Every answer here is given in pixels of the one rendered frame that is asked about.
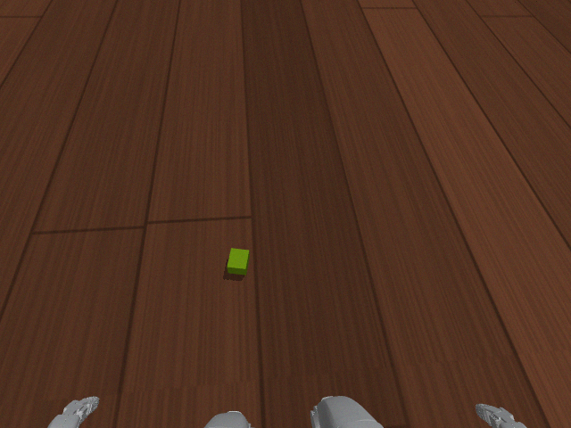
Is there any right robot hand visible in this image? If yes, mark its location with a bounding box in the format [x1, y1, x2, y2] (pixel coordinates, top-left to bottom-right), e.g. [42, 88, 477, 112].
[476, 404, 526, 428]

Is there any small box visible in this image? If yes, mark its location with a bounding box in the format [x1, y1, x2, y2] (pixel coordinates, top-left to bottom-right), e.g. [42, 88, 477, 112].
[227, 248, 250, 275]

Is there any left robot hand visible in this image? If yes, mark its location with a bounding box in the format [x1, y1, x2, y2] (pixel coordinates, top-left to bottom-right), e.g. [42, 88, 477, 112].
[47, 396, 99, 428]

